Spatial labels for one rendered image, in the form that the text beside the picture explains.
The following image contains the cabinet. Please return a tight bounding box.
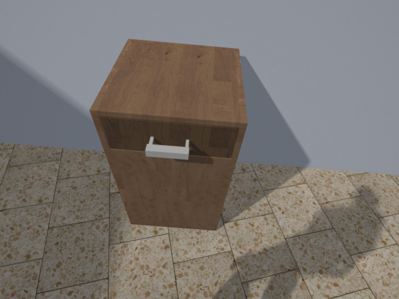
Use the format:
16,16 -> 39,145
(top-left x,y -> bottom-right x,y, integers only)
90,39 -> 248,230

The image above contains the drawer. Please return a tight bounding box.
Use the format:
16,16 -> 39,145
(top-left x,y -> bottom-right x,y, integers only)
100,116 -> 238,158

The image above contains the handle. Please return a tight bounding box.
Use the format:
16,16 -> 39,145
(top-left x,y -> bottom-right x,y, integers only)
145,136 -> 190,160

